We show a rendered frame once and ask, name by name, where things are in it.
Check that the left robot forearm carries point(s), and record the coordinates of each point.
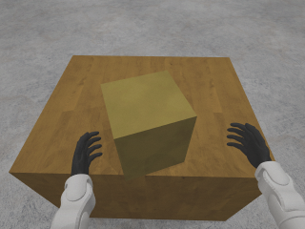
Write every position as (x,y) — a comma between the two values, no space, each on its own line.
(77,203)

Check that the carton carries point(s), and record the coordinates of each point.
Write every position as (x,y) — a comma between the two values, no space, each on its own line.
(151,120)

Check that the pedestal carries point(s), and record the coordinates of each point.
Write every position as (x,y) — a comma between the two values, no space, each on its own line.
(214,182)

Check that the left robot hand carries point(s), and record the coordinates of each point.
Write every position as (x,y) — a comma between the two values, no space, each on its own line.
(82,160)

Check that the right robot hand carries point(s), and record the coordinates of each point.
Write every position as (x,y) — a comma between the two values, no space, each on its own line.
(252,144)

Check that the right robot forearm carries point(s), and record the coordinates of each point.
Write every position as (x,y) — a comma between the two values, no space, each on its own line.
(286,205)

